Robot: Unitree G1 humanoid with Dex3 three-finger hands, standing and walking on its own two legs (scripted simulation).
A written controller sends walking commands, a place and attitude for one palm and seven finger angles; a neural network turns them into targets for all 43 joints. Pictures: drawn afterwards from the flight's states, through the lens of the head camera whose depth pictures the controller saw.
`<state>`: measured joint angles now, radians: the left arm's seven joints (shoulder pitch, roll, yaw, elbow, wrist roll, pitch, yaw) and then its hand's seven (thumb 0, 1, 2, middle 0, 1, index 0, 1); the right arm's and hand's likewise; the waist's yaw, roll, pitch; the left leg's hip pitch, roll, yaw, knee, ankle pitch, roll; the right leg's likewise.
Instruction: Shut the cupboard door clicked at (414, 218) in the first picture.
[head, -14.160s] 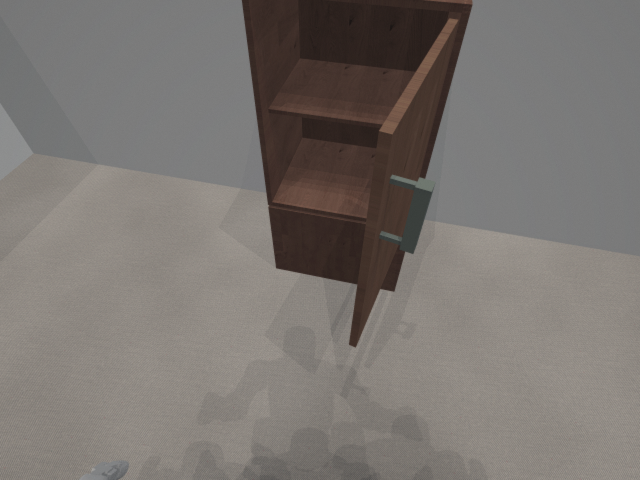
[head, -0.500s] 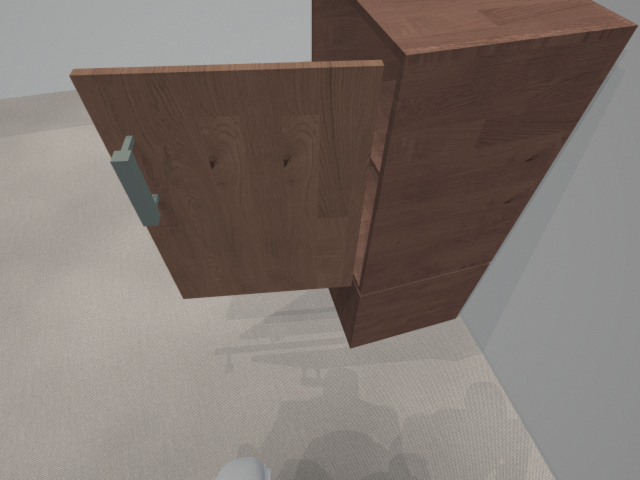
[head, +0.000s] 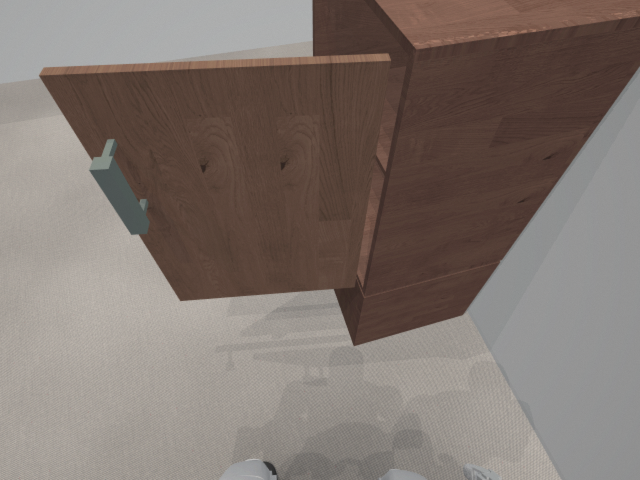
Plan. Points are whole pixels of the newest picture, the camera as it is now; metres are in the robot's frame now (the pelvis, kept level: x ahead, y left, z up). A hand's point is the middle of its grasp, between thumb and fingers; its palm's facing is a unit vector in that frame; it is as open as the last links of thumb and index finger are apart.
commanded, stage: come to a stop and stand still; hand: left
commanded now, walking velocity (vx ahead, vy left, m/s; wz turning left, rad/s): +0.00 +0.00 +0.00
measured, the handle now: (125, 188) +0.48 +0.34 +0.04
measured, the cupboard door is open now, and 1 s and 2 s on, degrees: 79 79 79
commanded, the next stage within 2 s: look again from close up in 0.68 s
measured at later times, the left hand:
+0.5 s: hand out of the picture +0.00 +0.12 -0.16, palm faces +0.09 -0.98 -0.20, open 7.2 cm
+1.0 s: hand out of the picture -0.05 +0.11 -0.17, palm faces +0.06 -0.98 -0.17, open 7.4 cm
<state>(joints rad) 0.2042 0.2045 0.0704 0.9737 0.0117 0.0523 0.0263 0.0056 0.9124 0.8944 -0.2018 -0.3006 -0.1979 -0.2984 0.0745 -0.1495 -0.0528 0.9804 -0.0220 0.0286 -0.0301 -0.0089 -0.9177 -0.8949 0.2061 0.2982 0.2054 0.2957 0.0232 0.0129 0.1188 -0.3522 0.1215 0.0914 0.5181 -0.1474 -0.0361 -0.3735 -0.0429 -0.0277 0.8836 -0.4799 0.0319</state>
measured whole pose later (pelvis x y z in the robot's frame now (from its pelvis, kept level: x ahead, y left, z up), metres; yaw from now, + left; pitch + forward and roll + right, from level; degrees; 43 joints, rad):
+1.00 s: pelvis -0.04 -0.05 +0.00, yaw +1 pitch -1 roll +0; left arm 0.33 0.11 0.00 1.12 0.01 -0.02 0.04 0.01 0.91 0.89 -0.20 -0.30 -0.20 -0.30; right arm 0.36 -0.13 0.01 1.06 -0.02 -0.02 -0.02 0.00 -0.92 -0.90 0.20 0.30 0.20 0.29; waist -0.01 0.02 -0.01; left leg -0.20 0.01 0.03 0.53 -0.31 0.00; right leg -0.26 0.00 -0.09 0.51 -0.23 -0.04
